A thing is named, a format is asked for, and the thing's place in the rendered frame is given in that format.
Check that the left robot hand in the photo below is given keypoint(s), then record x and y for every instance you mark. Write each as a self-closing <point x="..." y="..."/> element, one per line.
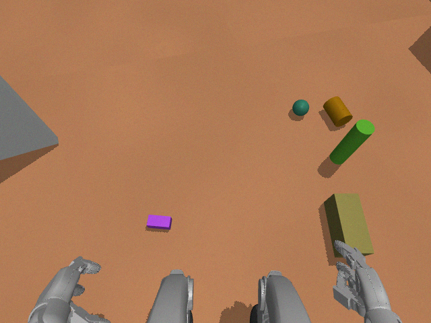
<point x="64" y="285"/>

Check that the left robot arm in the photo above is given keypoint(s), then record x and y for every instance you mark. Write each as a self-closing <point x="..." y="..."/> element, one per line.
<point x="50" y="311"/>

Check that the right robot arm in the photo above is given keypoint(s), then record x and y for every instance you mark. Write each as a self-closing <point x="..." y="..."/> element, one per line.
<point x="381" y="316"/>

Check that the right robot hand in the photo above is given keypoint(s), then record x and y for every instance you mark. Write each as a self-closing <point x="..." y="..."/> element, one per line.
<point x="365" y="291"/>

